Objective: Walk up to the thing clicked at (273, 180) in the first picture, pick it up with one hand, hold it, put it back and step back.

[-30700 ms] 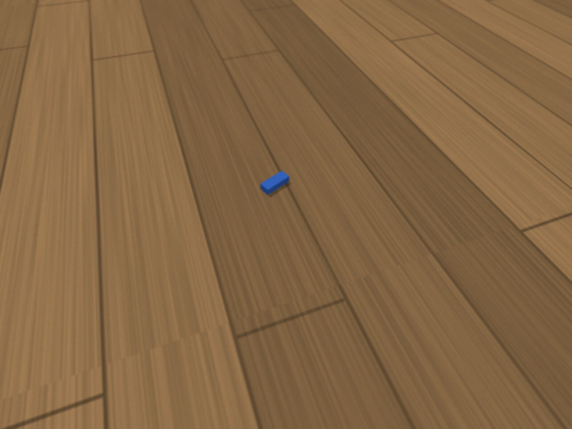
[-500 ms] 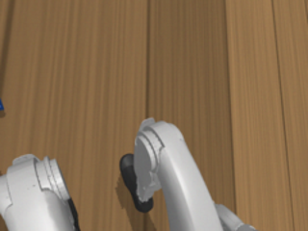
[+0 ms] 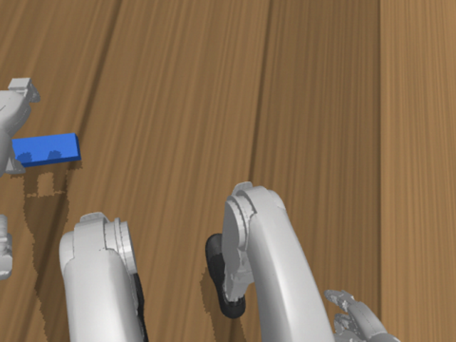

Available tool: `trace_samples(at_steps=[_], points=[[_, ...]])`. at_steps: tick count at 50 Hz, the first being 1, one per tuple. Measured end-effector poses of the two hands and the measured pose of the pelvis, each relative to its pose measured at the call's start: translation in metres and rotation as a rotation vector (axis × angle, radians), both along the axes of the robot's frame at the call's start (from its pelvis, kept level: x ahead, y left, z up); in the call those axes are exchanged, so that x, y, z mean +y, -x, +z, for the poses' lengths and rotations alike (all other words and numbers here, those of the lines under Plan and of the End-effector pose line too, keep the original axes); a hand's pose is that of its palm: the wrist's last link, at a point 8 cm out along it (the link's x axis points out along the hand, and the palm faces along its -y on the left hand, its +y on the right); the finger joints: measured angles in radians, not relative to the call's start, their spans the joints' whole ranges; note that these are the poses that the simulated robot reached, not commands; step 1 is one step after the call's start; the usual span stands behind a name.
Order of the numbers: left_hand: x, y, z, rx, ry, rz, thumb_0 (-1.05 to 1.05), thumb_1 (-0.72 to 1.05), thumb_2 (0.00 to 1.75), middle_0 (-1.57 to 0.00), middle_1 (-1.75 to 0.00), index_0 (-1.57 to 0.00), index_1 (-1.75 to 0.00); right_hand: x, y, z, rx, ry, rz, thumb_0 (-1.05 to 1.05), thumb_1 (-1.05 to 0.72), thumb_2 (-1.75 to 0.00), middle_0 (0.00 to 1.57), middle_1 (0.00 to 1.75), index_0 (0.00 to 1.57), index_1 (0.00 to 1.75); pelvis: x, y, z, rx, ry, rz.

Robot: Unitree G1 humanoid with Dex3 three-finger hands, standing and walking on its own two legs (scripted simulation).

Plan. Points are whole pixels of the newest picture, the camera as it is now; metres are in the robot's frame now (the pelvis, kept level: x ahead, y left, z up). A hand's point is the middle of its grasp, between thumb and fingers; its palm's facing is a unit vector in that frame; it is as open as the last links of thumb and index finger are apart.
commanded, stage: withdraw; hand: left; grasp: from above
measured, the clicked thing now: (43, 150) +0.50 +0.28 -0.33
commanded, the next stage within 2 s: home in 0.12 s
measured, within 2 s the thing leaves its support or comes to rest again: neither
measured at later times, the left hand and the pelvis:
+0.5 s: hand out of the picture +0.49 +0.29 -0.10, palm faces -0.40 -0.18 -0.90, open 11.6 cm; pelvis +0.02 +0.01 +0.03, yaw +1 degrees
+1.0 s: hand out of the picture +0.29 +0.24 +0.11, palm faces -0.11 -0.84 -0.54, open 7.4 cm; pelvis +0.02 +0.00 +0.21, yaw +6 degrees
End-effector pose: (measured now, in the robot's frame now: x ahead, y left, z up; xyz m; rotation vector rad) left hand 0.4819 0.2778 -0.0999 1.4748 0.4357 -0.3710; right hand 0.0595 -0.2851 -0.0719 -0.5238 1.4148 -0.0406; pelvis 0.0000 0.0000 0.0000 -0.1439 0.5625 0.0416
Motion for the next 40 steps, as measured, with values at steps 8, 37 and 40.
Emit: trace_samples(at_steps=[8, 37, 40], points=[[0.016, -0.017, -0.023, -0.068, -0.057, 0.034, 0.0, -0.49, 1.0, -0.1, -1.01, -0.1, -1.0, 0.012, 0.021, -0.013, 0.058, 0.016, -0.026, 0.0, -0.9, -0.9, 0.2, 0.3, 0.2, 0.3, 0.005, -0.004, -0.017, 0.015, 0.01, -0.004], [0.019, 0.115, 0.151, -0.028, 0.395, 0.429, 0.01, 0.74, 0.88, -0.21, -0.34, -0.21, -0.33, 0.022, -0.087, 0.084, -0.253, -0.109, -0.051, 0.0, -0.9, -0.9, 0.2, 0.3, 0.2, 0.3, 0.005, -0.011, 0.115, 0.016, -0.039, 0.033], [0.016, 0.143, 0.172, -0.033, 0.466, 0.49, 0.01, 0.81, 0.89, -0.21, -0.32, -0.21, -0.32, 0.026, -0.117, 0.114, -0.355, -0.102, -0.022, 0.0, -0.9, -0.9, 0.2, 0.3, 0.2, 0.3, 0.005, -0.011, 0.137, -0.011, -0.043, 0.042]])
